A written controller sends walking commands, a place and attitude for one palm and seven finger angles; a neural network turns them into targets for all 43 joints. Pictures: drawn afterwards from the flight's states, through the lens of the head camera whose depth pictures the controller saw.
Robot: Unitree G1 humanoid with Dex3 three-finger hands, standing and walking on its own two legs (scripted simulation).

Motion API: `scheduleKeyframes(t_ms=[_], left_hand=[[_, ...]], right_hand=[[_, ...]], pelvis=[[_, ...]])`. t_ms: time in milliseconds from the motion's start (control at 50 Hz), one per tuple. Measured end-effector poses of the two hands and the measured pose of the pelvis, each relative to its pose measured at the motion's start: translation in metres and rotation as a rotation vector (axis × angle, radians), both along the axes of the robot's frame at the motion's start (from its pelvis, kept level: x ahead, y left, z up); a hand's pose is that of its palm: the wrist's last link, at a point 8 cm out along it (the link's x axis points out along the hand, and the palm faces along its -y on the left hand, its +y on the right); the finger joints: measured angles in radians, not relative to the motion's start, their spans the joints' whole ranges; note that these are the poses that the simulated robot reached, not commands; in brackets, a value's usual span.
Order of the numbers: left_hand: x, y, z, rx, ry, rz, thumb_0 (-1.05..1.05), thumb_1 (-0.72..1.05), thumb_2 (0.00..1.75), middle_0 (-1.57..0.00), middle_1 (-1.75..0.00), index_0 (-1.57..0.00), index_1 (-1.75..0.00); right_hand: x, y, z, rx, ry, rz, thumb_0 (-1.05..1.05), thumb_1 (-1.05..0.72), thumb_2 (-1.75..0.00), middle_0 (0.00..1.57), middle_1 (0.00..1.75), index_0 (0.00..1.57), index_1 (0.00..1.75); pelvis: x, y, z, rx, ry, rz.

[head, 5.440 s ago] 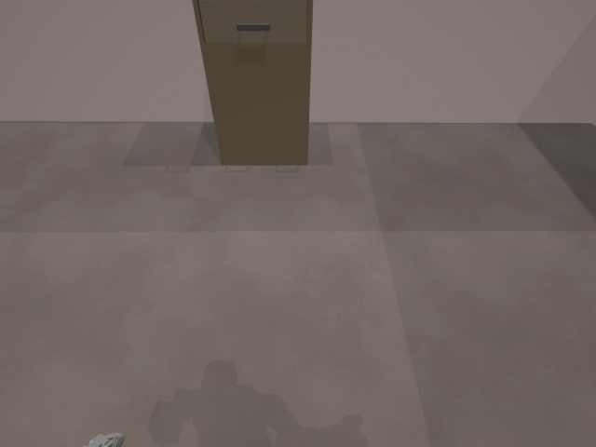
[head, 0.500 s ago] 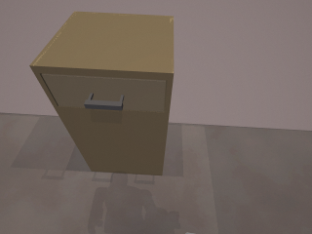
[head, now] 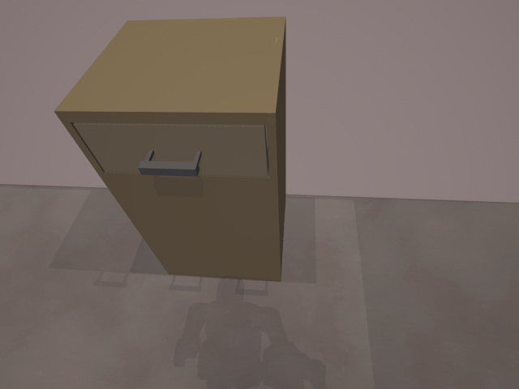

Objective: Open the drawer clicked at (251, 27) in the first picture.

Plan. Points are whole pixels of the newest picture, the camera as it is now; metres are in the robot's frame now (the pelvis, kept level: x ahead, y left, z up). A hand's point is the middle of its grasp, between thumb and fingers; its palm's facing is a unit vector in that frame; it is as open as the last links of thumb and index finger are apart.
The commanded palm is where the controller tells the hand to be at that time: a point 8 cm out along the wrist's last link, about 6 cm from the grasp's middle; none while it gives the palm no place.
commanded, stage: come to a stop and stand still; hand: left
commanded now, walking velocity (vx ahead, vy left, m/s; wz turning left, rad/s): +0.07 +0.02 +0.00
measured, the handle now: (171, 161) +0.57 +0.26 -0.04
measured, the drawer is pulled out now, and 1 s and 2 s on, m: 0.00 0.00 0.00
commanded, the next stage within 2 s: look again from close up in 0.60 s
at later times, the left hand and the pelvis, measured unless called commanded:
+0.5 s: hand out of the picture -0.03 +0.21 -0.18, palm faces +0.02 -0.98 -0.19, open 7.4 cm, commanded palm none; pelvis -0.02 +0.05 -0.01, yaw -1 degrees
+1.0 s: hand out of the picture -0.03 +0.23 -0.18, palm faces -0.01 -0.97 -0.23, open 7.4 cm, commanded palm none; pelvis -0.04 +0.05 -0.01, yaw -1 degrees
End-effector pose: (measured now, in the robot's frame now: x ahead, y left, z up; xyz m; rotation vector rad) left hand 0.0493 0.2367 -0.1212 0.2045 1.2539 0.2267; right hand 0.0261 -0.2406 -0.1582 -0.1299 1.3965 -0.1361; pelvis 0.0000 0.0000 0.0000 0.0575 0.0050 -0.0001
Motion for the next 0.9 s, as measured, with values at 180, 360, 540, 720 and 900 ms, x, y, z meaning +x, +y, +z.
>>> scheduleKeyframes(t_ms=[180,360,540,720,900], left_hand=[[-0.068,0.039,-0.025,-0.042,0.12,0.053,0.01,0.91,0.9,-0.2,-0.3,-0.2,-0.3],[-0.089,0.044,-0.031,-0.09,0.167,0.05,0.01,0.91,0.9,-0.19,-0.3,-0.2,-0.3],[-0.083,0.022,-0.027,-0.094,0.194,-0.002,0.01,0.91,0.9,-0.19,-0.3,-0.2,-0.3],[-0.075,0.021,-0.03,-0.083,0.142,-0.011,0.02,0.93,0.9,-0.2,-0.3,-0.2,-0.3],[-0.08,0.034,-0.03,-0.064,0.116,-0.045,0.01,0.92,0.9,-0.2,-0.3,-0.2,-0.3]], right_hand=[[-0.005,0.029,0.011,-0.054,-0.111,0.023,0.0,-0.91,-0.9,0.19,0.3,0.19,0.3],[-0.043,0.069,0.013,-0.027,-0.008,0.014,0.0,-0.9,-0.9,0.2,0.3,0.2,0.3],[-0.063,0.072,0.001,0.0,0.025,-0.044,0.01,-0.92,-0.9,0.2,0.3,0.2,0.3],[-0.073,0.07,0.004,0.003,0.029,-0.04,0.0,-0.91,-0.9,0.2,0.3,0.2,0.3],[-0.07,0.071,-0.003,0.006,-0.039,-0.016,0.01,-0.91,-0.9,0.19,0.3,0.2,0.3]], pelvis=[[-0.02,0.031,-0.008,-0.062,-0.003,-0.004],[-0.019,0.047,-0.004,-0.04,0.007,-0.007],[-0.021,0.047,-0.005,-0.052,-0.001,-0.018],[-0.027,0.04,-0.005,-0.063,-0.023,-0.017],[-0.037,0.048,-0.012,-0.065,-0.018,-0.015]])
